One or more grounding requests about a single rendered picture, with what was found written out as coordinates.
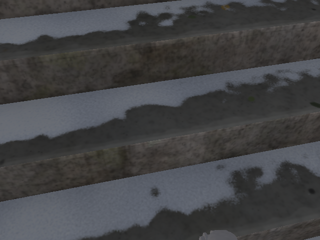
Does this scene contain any right robot thigh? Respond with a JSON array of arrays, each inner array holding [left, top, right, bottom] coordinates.
[[199, 230, 237, 240]]

